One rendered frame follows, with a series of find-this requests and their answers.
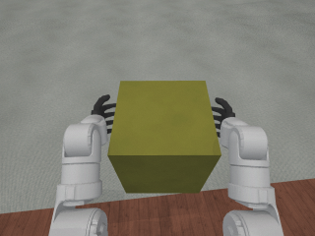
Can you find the carton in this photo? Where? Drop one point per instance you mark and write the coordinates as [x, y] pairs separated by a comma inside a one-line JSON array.
[[163, 138]]

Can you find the right robot forearm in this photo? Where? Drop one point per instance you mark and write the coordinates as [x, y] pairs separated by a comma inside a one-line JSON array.
[[248, 156]]

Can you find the robot left upper arm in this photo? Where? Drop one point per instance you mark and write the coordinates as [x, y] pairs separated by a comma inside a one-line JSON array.
[[89, 221]]

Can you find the left robot forearm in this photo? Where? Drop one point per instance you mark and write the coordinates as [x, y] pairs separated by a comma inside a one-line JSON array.
[[81, 157]]

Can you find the robot right hand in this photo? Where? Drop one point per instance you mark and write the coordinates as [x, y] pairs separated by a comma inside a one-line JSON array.
[[224, 112]]

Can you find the robot right upper arm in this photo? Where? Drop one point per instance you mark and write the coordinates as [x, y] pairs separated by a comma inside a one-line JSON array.
[[239, 222]]

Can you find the robot left hand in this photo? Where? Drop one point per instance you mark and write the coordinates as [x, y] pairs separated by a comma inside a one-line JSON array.
[[99, 109]]

